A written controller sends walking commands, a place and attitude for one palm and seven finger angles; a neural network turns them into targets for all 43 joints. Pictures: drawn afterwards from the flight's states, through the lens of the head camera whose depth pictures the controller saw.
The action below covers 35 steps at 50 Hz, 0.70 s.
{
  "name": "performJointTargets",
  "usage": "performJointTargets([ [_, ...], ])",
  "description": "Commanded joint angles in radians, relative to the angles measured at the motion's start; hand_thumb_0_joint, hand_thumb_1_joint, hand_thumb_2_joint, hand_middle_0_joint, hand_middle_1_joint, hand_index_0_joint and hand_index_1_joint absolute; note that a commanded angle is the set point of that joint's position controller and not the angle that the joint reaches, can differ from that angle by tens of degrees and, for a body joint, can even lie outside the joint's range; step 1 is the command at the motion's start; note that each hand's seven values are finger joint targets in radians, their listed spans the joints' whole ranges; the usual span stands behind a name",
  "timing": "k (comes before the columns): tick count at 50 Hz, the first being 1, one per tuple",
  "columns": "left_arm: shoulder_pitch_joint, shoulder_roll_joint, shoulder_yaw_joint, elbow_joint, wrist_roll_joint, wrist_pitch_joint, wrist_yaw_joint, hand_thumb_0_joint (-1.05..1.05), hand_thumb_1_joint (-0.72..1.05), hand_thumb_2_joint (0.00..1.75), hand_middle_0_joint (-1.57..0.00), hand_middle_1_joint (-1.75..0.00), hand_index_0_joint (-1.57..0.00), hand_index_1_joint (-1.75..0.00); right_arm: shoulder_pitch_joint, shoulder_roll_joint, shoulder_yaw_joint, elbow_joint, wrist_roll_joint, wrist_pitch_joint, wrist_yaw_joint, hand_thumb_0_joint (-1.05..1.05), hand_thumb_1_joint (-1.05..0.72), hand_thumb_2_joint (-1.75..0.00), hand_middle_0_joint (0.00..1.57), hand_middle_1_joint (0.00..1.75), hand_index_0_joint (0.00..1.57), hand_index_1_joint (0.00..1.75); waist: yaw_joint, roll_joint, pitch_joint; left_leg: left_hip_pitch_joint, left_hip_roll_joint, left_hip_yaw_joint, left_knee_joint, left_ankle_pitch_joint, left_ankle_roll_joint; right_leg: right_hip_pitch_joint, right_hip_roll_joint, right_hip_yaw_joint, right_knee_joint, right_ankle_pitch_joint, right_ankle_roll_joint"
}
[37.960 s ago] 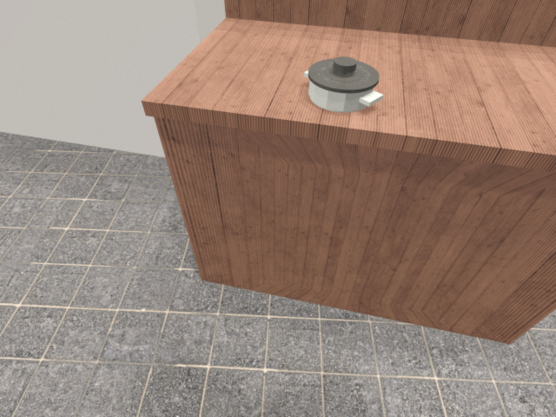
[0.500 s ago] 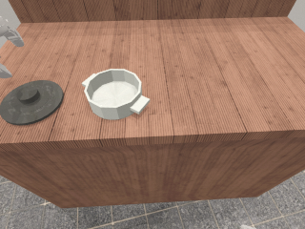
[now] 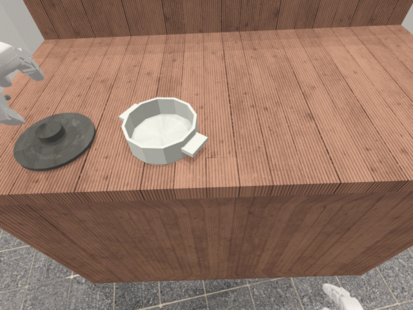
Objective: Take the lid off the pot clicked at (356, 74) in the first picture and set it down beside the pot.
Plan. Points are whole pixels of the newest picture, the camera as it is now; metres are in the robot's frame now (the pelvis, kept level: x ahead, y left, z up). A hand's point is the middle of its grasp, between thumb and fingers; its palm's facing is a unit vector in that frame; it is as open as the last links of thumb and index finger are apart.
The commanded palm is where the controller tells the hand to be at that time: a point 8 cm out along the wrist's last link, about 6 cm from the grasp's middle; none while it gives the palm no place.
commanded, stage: draw the hand back to the body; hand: left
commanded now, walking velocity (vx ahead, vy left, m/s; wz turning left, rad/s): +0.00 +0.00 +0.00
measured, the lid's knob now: (50, 131) +0.44 +0.34 +0.11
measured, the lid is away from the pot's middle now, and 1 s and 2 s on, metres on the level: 0.23 0.23 0.23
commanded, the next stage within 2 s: step back with the hand held close in 1.96 s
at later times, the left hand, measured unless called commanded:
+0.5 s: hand (19, 69) +0.36 +0.24 +0.30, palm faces +0.43 -0.87 -0.23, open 10.8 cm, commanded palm +0.30 +0.29 +0.30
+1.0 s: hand (8, 103) +0.29 +0.22 +0.31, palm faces +0.51 -0.84 -0.21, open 8.6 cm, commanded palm +0.24 +0.26 +0.29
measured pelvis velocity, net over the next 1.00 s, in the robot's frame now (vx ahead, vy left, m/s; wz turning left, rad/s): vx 0.00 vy -0.05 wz -0.04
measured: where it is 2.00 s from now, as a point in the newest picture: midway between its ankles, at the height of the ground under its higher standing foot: outside the picture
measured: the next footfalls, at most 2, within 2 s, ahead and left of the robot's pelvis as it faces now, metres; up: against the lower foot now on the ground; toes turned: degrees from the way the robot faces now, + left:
none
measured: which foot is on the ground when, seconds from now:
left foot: down 0.00-1.00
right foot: down 0.00-1.00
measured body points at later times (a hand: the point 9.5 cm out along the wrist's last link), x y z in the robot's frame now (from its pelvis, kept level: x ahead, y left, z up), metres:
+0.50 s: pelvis +0.00 -0.02 +0.01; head +0.00 -0.03 +0.46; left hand +0.33 +0.29 +0.31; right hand +0.15 -0.25 -0.09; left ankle +0.02 +0.08 -0.74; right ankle -0.04 -0.13 -0.74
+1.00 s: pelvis +0.00 -0.05 +0.01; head -0.01 -0.08 +0.45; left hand +0.26 +0.26 +0.32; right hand +0.20 -0.29 -0.08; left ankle +0.02 +0.08 -0.74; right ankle -0.04 -0.13 -0.74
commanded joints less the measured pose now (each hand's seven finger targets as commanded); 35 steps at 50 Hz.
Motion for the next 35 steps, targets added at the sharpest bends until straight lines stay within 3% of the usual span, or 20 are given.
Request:
performJointTargets([
  [1, -0.405, 0.38, 0.167, -0.177, -0.012, 0.015, 0.04, 0.0, -0.17, 0.97, -0.54, -0.5, -0.54, -0.5, -0.078, -0.126, -0.037, -0.125, 0.001, -0.035, -0.012, 0.0, -0.9, -0.9, 0.2, 0.3, 0.2, 0.3, 0.01, 0.017, -0.331, 0.274, 0.0, -0.036, -0.022, 0.343, 0.027, 0.011, 0.058, -0.016, -0.026, 0.247, -0.046],
  [2, -0.392, 0.36, 0.146, -0.185, -0.025, 0.017, 0.038, 0.0, -0.17, 0.97, -0.54, -0.5, -0.54, -0.5, -0.088, -0.135, -0.04, -0.13, 0.003, -0.037, -0.01, 0.0, -0.9, -0.9, 0.2, 0.3, 0.2, 0.3, 0.009, 0.035, -0.316, 0.273, 0.0, -0.037, -0.022, 0.323, 0.025, 0.004, 0.055, -0.015, -0.031, 0.235, -0.052],
  [3, -0.437, 0.349, 0.135, -0.26, -0.022, 0.014, 0.04, 0.0, -0.17, 0.97, -0.54, -0.5, -0.54, -0.5, -0.095, -0.123, -0.038, -0.14, 0.003, -0.039, -0.009, 0.0, -0.9, -0.9, 0.2, 0.3, 0.2, 0.3, 0.014, 0.037, -0.349, 0.29, -0.002, -0.042, -0.028, 0.317, 0.026, 0.014, 0.055, -0.015, -0.025, 0.227, -0.048],
  [4, -0.408, 0.291, 0.091, -0.233, -0.023, 0.022, 0.04, 0.0, -0.17, 0.97, -0.54, -0.5, -0.54, -0.5, -0.112, -0.115, -0.036, -0.141, 0.003, -0.042, -0.011, 0.0, -0.9, -0.9, 0.2, 0.3, 0.2, 0.3, 0.01, 0.042, -0.326, 0.291, -0.003, -0.045, -0.026, 0.315, 0.026, -0.01, 0.057, -0.02, -0.027, 0.213, -0.051],
  [7, -0.359, 0.269, 0.081, -0.29, -0.036, 0.029, 0.046, 0.0, -0.17, 0.97, -0.54, -0.5, -0.54, -0.5, -0.123, -0.119, -0.038, -0.143, 0.001, -0.052, -0.009, 0.0, -0.9, -0.9, 0.2, 0.3, 0.2, 0.3, 0.015, 0.065, -0.337, 0.327, 0.006, -0.058, -0.031, 0.32, 0.022, -0.021, 0.057, -0.021, -0.034, 0.19, -0.057],
  [9, -0.342, 0.287, 0.107, -0.307, -0.029, 0.033, 0.046, 0.0, -0.17, 0.97, -0.54, -0.5, -0.54, -0.5, -0.139, -0.11, -0.031, -0.144, -0.001, -0.052, -0.01, 0.0, -0.9, -0.9, 0.2, 0.3, 0.2, 0.3, 0.025, 0.034, -0.323, 0.299, 0.0, -0.05, -0.038, 0.274, 0.022, -0.009, 0.057, -0.022, -0.032, 0.184, -0.055],
  [10, -0.449, 0.05, 0.3, -0.41, -0.654, -0.104, 0.253, 0.0, -0.17, 0.97, -0.54, -0.5, -0.54, -0.5, 0.021, -0.038, -0.027, -0.193, 0.003, -0.142, -0.01, 0.0, -0.9, -0.9, 0.2, 0.3, 0.2, 0.3, -0.003, -0.024, -0.264, 0.457, 0.072, -0.084, -0.082, 0.107, 0.001, -0.093, 0.054, -0.026, -0.064, 0.097, -0.085],
  [11, -0.324, -0.004, 0.228, -0.342, -0.695, -0.139, 0.353, 0.0, -0.17, 0.97, -0.54, -0.5, -0.54, -0.5, -0.039, -0.065, -0.005, -0.171, -0.006, -0.174, -0.023, 0.0, -0.9, -0.9, 0.2, 0.3, 0.2, 0.3, 0.009, -0.019, -0.24, 0.482, 0.096, -0.139, -0.128, 0.002, -0.009, -0.099, 0.055, -0.009, -0.067, 0.027, -0.086],
  [12, -0.255, -0.046, 0.223, -0.324, -0.72, -0.152, 0.402, 0.0, -0.17, 0.97, -0.54, -0.5, -0.54, -0.5, -0.06, -0.065, -0.003, -0.151, -0.01, -0.188, -0.031, 0.0, -0.9, -0.9, 0.2, 0.3, 0.2, 0.3, 0.01, -0.028, -0.19, 0.472, 0.105, -0.164, -0.164, -0.1, -0.014, -0.117, 0.059, -0.01, -0.08, -0.017, -0.089],
  [13, -0.237, -0.042, 0.269, -0.378, -0.801, -0.167, 0.451, 0.0, -0.17, 0.97, -0.54, -0.5, -0.54, -0.5, -0.069, -0.076, -0.007, -0.162, -0.012, -0.204, -0.042, 0.0, -0.9, -0.9, 0.2, 0.3, 0.2, 0.3, 0.019, -0.067, -0.206, 0.442, 0.103, -0.15, -0.184, -0.12, -0.013, -0.063, 0.053, 0.005, -0.087, 0.011, -0.083],
  [14, -0.215, -0.019, 0.307, -0.389, -0.847, -0.178, 0.493, 0.0, -0.17, 0.97, -0.54, -0.5, -0.54, -0.5, -0.081, -0.084, -0.005, -0.146, -0.018, -0.216, -0.051, 0.0, -0.9, -0.9, 0.2, 0.3, 0.2, 0.3, 0.03, -0.073, -0.205, 0.414, 0.094, -0.118, -0.176, -0.076, -0.008, -0.014, 0.049, 0.016, -0.09, 0.054, -0.079],
  [17, -0.199, 0.098, 0.465, -0.519, -0.9, -0.216, 0.583, 0.0, -0.12, 0.97, -0.52, -0.49, -0.52, -0.49, -0.084, -0.092, -0.001, -0.101, -0.04, -0.238, -0.056, 0.0, -0.9, -0.9, 0.2, 0.3, 0.2, 0.3, 0.059, 0.033, -0.238, 0.413, 0.075, -0.06, -0.146, 0.089, -0.015, 0.084, 0.035, 0.025, -0.094, 0.153, -0.077],
  [18, -0.21, 0.071, 0.462, -0.553, -0.907, -0.224, 0.6, 0.0, -0.09, 0.97, -0.51, -0.48, -0.51, -0.48, -0.089, -0.078, 0.002, -0.1, -0.043, -0.245, -0.057, 0.0, -0.9, -0.9, 0.2, 0.3, 0.2, 0.3, 0.057, 0.102, -0.242, 0.415, 0.07, -0.05, -0.147, 0.12, -0.023, 0.097, 0.033, 0.024, -0.096, 0.169, -0.077],
  [20, -0.174, -0.002, 0.438, -0.568, -0.925, -0.23, 0.622, 0.0, -0.03, 0.96, -0.5, -0.47, -0.5, -0.47, -0.1, -0.063, 0.005, -0.091, -0.047, -0.262, -0.055, 0.0, -0.9, -0.9, 0.2, 0.3, 0.2, 0.3, 0.054, 0.141, -0.195, 0.406, 0.073, -0.045, -0.153, 0.137, -0.031, 0.096, 0.038, 0.017, -0.099, 0.171, -0.078],
  [21, -0.152, 0.003, 0.458, -0.601, -0.931, -0.234, 0.631, 0.0, -0.01, 0.96, -0.49, -0.47, -0.49, -0.47, -0.099, -0.064, 0.001, -0.088, -0.048, -0.271, -0.052, 0.0, -0.9, -0.9, 0.2, 0.3, 0.2, 0.3, 0.058, 0.168, -0.209, 0.418, 0.074, -0.039, -0.15, 0.153, -0.033, 0.106, 0.039, 0.019, -0.102, 0.183, -0.077],
  [26, 0.082, -0.083, 0.464, -0.666, -0.963, -0.239, 0.636, 0.0, 0.13, 0.95, -0.45, -0.44, -0.45, -0.44, -0.125, -0.061, -0.015, -0.083, -0.052, -0.291, -0.035, 0.0, -0.9, -0.9, 0.2, 0.3, 0.2, 0.3, 0.073, 0.057, -0.188, 0.389, 0.063, 0.013, -0.12, 0.261, -0.021, 0.153, 0.042, 0.02, -0.099, 0.296, -0.062],
  [28, 0.147, -0.086, 0.475, -0.606, -0.975, -0.228, 0.637, 0.0, 0.18, 0.95, -0.43, -0.43, -0.43, -0.43, -0.125, -0.071, -0.023, -0.067, -0.051, -0.287, -0.033, 0.0, -0.9, -0.9, 0.2, 0.3, 0.2, 0.3, 0.07, -0.057, -0.125, 0.347, 0.058, 0.029, -0.118, 0.229, -0.009, 0.14, 0.041, 0.019, -0.113, 0.309, -0.051],
  [29, 0.154, -0.071, 0.491, -0.62, -0.979, -0.225, 0.638, 0.0, 0.21, 0.95, -0.42, -0.43, -0.42, -0.43, -0.123, -0.074, -0.027, -0.067, -0.047, -0.286, -0.034, 0.0, -0.9, -0.9, 0.2, 0.3, 0.2, 0.3, 0.07, -0.084, -0.137, 0.345, 0.053, 0.039, -0.115, 0.222, -0.005, 0.153, 0.035, 0.021, -0.118, 0.322, -0.045],
  [31, 0.145, -0.049, 0.51, -0.676, -0.982, -0.233, 0.638, 0.0, 0.26, 0.94, -0.4, -0.42, -0.4, -0.42, -0.138, -0.074, -0.029, -0.07, -0.045, -0.289, -0.04, 0.0, -0.9, -0.9, 0.2, 0.3, 0.2, 0.3, 0.075, -0.075, -0.15, 0.356, 0.044, 0.045, -0.112, 0.219, -0.001, 0.16, 0.031, 0.026, -0.12, 0.331, -0.04],
  [35, 0.181, -0.057, 0.524, -0.802, -0.986, -0.256, 0.641, 0.0, 0.37, 0.94, -0.37, -0.4, -0.37, -0.4, -0.16, -0.064, -0.032, -0.071, -0.047, -0.306, -0.042, 0.0, -0.9, -0.9, 0.2, 0.3, 0.2, 0.3, 0.085, 0.01, -0.202, 0.405, 0.034, 0.05, -0.094, 0.286, 0.001, 0.186, 0.022, 0.038, -0.11, 0.422, -0.036],
])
